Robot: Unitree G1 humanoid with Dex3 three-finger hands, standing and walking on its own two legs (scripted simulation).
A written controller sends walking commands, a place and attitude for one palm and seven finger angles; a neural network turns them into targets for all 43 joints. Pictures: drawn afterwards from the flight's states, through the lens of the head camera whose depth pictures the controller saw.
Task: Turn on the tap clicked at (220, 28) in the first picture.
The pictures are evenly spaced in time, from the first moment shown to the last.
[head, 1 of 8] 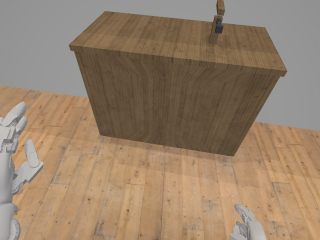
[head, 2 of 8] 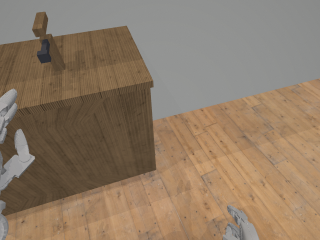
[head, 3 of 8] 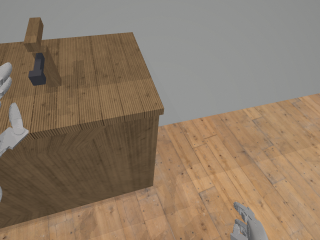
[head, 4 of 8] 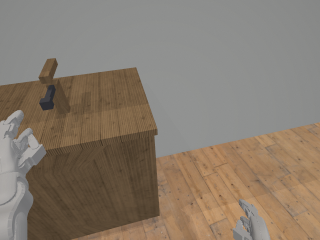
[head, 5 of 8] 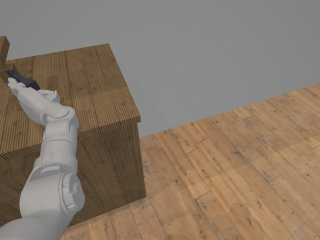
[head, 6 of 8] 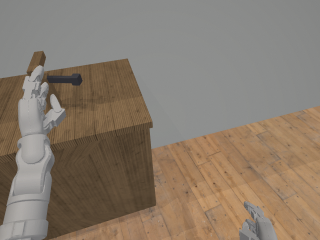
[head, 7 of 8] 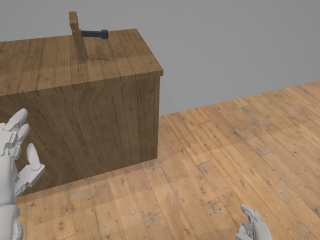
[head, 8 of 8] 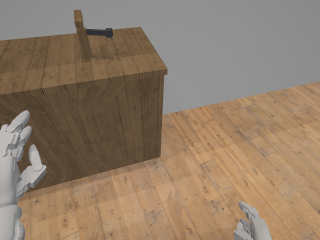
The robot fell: no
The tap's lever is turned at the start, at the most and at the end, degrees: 0 70 70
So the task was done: yes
